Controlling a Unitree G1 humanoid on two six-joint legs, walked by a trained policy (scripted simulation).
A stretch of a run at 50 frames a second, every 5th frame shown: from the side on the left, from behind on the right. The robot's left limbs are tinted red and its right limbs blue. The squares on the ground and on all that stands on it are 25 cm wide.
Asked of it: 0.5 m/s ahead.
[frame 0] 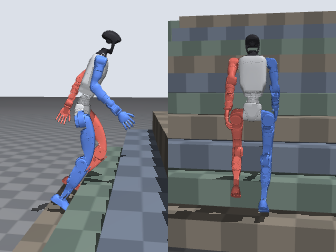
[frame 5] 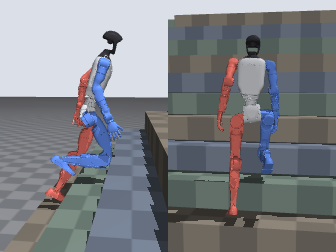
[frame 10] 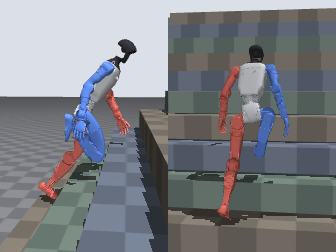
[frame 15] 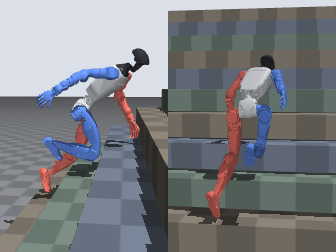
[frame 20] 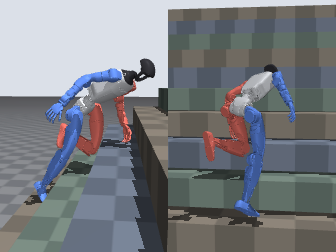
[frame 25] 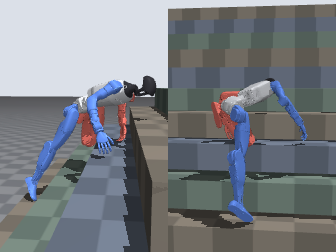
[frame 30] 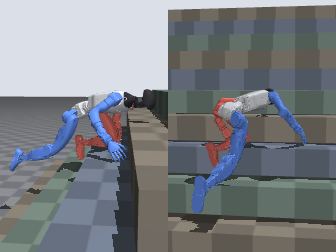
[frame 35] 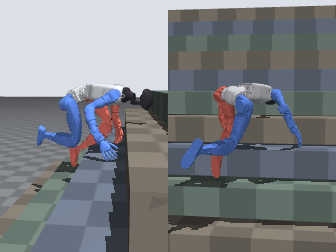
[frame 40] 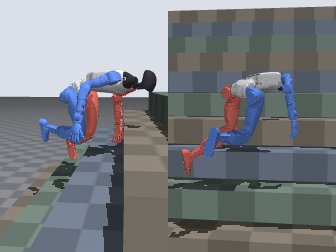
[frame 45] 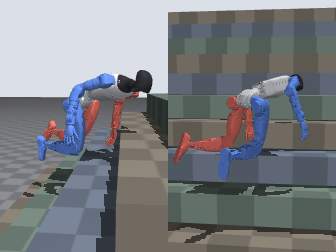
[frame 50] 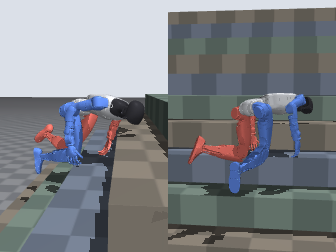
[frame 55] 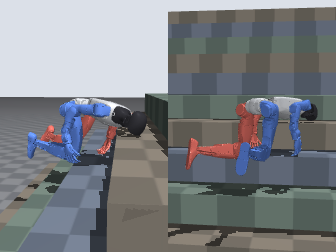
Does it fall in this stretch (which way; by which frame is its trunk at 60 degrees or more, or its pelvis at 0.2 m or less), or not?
yes: goes over forward and to its right; its trunk at 60 degrees or more by frame 20
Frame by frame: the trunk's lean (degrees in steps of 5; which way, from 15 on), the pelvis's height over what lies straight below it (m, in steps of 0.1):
0: 25 forward, 0.6
5: 20 forward, 0.6
10: 35 forward, 0.6
15: 55 forward, 0.6
20: 65 forward and to its right, 0.6
25: 80 forward and to its right, 0.5
30: 85 forward and to its right, 0.5
35: 95 forward and to its right, 0.6
40: 90 forward and to its right, 0.5
45: 80 forward and to its right, 0.4
50: 95 forward and to its right, 0.4
55: 100 forward and to its right, 0.4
